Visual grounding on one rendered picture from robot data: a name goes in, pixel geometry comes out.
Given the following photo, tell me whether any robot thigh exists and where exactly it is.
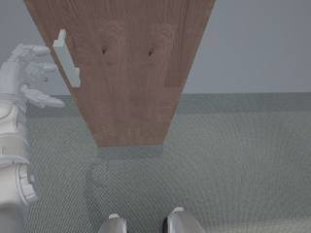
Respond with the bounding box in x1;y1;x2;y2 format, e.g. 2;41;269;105
167;211;205;233
98;216;127;233

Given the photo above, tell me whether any right robot thigh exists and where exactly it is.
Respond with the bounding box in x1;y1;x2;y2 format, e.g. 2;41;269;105
167;211;205;233

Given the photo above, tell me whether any left robot forearm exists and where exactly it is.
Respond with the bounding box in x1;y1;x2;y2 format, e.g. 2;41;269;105
0;93;31;168

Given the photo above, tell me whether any robot left hand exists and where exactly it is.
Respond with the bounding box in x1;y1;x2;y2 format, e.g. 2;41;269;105
0;44;65;109

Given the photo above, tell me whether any cupboard door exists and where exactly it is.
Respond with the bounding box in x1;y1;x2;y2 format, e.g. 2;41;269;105
29;0;210;124

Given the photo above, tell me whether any left robot upper arm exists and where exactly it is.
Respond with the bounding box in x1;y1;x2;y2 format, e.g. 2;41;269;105
0;162;42;233

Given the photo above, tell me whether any handle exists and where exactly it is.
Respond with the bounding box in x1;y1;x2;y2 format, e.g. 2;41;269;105
52;29;81;87

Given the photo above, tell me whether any left robot thigh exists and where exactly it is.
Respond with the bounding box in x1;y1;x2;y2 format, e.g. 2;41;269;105
98;216;127;233

